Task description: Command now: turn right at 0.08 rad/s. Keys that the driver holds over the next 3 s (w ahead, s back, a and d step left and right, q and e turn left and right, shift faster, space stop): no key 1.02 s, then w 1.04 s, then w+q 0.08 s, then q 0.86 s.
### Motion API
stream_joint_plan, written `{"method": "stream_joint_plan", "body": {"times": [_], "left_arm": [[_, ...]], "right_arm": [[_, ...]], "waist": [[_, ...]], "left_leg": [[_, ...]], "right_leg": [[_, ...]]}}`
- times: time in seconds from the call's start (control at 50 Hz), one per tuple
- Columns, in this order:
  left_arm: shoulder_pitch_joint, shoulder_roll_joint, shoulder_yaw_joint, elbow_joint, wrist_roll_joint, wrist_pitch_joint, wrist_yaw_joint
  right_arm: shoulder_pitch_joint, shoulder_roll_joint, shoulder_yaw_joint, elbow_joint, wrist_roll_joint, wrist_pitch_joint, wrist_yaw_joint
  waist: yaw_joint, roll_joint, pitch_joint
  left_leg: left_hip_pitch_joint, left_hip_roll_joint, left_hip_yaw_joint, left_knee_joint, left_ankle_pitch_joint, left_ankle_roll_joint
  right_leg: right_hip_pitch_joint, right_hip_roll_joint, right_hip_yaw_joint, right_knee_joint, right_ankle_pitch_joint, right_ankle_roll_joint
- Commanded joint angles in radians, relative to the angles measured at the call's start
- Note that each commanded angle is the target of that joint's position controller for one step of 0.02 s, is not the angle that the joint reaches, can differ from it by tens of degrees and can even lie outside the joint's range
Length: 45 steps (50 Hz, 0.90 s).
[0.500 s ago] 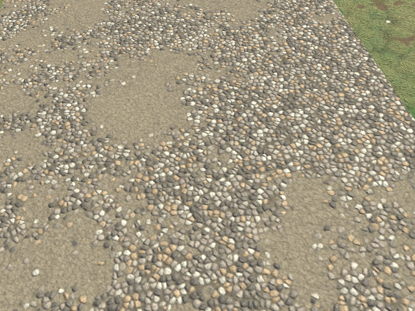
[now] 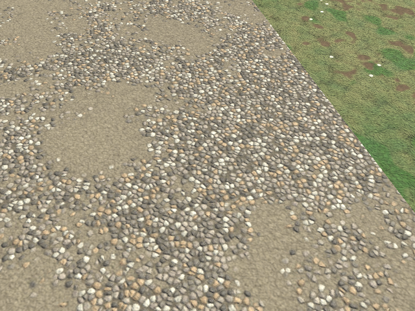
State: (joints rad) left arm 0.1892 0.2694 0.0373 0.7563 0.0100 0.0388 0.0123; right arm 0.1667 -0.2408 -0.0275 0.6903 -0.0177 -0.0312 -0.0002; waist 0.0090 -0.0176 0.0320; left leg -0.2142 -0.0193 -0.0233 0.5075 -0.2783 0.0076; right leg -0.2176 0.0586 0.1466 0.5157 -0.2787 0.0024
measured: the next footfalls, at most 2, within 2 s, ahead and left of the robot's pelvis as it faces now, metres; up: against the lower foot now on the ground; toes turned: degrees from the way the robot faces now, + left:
right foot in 1.36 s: +0.12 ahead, -0.13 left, +0.00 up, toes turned -1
left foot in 1.84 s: +0.49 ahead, +0.09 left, +0.00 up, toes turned +2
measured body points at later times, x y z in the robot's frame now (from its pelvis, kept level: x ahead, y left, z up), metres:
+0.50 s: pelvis +0.00 +0.02 +0.00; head +0.01 +0.02 +0.45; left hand +0.09 +0.28 -0.13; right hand +0.12 -0.24 -0.11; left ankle +0.00 +0.12 -0.74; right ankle +0.00 -0.13 -0.74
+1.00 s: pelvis +0.00 +0.03 +0.00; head +0.01 +0.03 +0.45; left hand +0.04 +0.29 -0.15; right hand +0.07 -0.23 -0.13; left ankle +0.00 +0.12 -0.74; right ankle +0.00 -0.13 -0.74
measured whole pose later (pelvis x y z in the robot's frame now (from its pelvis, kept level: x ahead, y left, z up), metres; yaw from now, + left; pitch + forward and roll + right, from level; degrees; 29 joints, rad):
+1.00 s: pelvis +0.00 +0.03 +0.00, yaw +0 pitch -2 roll +0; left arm 0.22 0.24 0.04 1.07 0.00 0.02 0.05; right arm 0.23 -0.25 0.00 0.95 0.00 -0.03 -0.01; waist 0.00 0.00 0.04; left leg -0.17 -0.06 -0.01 0.45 -0.26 0.05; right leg -0.16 0.01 0.16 0.44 -0.25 0.05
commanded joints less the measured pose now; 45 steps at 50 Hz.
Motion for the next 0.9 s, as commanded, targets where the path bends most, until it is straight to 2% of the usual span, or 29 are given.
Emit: {"method": "stream_joint_plan", "body": {"times": [0.02, 0.08, 0.16, 0.42, 0.7, 0.9], "left_arm": [[-0.015, 0.106, 0.031, -0.046, -0.001, -0.017, 0.005], [-0.006, 0.101, 0.031, -0.026, -0.002, -0.020, 0.009], [0.008, 0.100, 0.031, -0.001, -0.003, -0.021, 0.017], [0.030, 0.095, 0.030, 0.094, -0.004, -0.020, 0.035], [0.038, 0.085, 0.027, 0.218, -0.006, -0.025, 0.041], [0.053, 0.080, 0.019, 0.280, -0.007, -0.029, 0.044]], "right_arm": [[-0.022, -0.129, -0.031, -0.070, 0.003, -0.012, -0.006], [-0.019, -0.123, -0.026, -0.065, 0.004, -0.008, -0.005], [-0.015, -0.116, -0.021, -0.051, 0.005, -0.007, -0.003], [0.018, -0.115, -0.011, 0.030, 0.008, -0.010, -0.005], [0.055, -0.129, -0.002, 0.140, 0.013, -0.009, -0.012], [0.074, -0.132, 0.005, 0.203, 0.015, -0.005, -0.014]], "waist": [[-0.010, 0.039, -0.057], [-0.013, 0.011, -0.053], [-0.011, 0.002, -0.048], [-0.006, 0.022, -0.025], [-0.008, 0.025, -0.005], [-0.012, 0.025, 0.000]], "left_leg": [[0.045, 0.094, -0.090, -0.080, 0.162, 0.037], [0.047, 0.083, -0.080, -0.072, 0.164, 0.036], [0.042, 0.073, -0.072, -0.073, 0.165, 0.034], [0.022, 0.061, -0.071, -0.107, 0.140, 0.035], [0.025, 0.064, -0.085, -0.149, 0.115, 0.047], [0.036, 0.061, -0.086, -0.158, 0.135, 0.052]], "right_leg": [[-0.012, -0.065, 0.049, -0.059, 0.177, -0.012], [-0.007, -0.067, 0.053, -0.064, 0.189, -0.007], [0.008, -0.070, 0.056, -0.067, 0.203, -0.004], [0.045, -0.070, 0.046, -0.076, 0.216, 0.008], [0.050, -0.064, 0.024, -0.104, 0.200, 0.023], [0.043, -0.064, 0.011, -0.117, 0.199, 0.028]]}}
Over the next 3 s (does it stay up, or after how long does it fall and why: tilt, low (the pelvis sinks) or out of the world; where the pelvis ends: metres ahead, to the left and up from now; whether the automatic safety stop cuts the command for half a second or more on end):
stays up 0.64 0.00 0.01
